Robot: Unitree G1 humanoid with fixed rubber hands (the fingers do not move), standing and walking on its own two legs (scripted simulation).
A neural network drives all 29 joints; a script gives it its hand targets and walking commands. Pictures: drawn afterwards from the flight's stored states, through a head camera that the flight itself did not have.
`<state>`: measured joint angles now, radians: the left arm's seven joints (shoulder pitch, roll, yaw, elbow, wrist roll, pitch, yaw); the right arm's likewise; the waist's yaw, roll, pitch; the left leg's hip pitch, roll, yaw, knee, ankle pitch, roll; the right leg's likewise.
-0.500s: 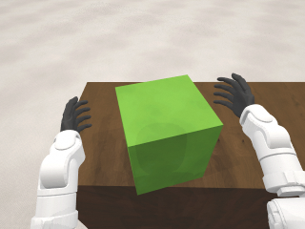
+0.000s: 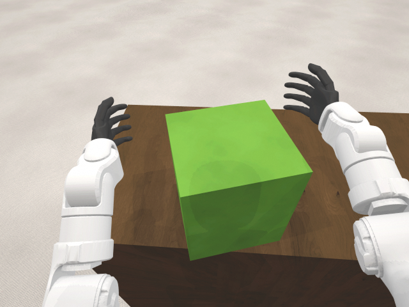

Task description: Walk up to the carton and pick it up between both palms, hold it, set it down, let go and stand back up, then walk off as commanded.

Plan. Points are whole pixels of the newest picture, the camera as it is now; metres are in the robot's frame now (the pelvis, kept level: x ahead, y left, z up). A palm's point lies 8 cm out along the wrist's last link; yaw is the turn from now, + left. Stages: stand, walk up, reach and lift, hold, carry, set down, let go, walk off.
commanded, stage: reach and lift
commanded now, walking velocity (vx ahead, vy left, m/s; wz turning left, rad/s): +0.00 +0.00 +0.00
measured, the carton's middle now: (226, 181) +0.38 +0.00 +0.04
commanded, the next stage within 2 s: none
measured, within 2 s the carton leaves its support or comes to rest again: neither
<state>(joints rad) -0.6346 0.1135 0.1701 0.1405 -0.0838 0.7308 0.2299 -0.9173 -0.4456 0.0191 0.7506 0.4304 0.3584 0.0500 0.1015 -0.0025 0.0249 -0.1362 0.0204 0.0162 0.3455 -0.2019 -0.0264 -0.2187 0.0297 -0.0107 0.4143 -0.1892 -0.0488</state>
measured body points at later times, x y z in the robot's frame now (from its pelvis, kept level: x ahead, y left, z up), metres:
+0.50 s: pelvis +0.01 +0.00 +0.00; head +0.04 -0.01 +0.45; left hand +0.42 +0.22 +0.16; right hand +0.50 -0.16 +0.19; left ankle -0.01 +0.14 -0.74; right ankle +0.02 -0.08 -0.74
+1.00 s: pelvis +0.00 +0.00 +0.00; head +0.07 -0.02 +0.44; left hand +0.43 +0.22 +0.10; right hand +0.50 -0.15 +0.11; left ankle -0.01 +0.14 -0.74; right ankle +0.02 -0.08 -0.74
